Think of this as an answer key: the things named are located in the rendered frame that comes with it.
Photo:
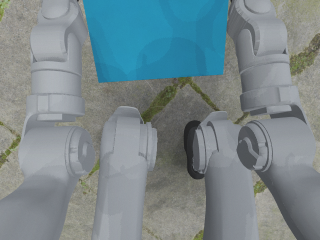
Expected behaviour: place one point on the robot shin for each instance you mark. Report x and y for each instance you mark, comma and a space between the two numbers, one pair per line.
109, 128
213, 116

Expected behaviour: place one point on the robot right forearm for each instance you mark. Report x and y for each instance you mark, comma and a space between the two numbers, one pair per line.
261, 49

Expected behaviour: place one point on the carton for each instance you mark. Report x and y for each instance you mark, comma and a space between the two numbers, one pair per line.
156, 39

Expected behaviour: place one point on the left robot shin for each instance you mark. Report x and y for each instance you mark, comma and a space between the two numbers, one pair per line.
109, 128

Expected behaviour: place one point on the right robot upper arm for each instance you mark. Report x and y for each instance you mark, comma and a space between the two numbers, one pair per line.
281, 151

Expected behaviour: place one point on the right robot shin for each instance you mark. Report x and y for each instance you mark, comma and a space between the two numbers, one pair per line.
213, 116

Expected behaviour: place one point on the robot left forearm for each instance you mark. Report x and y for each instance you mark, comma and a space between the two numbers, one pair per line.
55, 66

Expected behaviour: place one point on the left robot upper arm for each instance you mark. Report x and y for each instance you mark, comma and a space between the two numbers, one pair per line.
52, 160

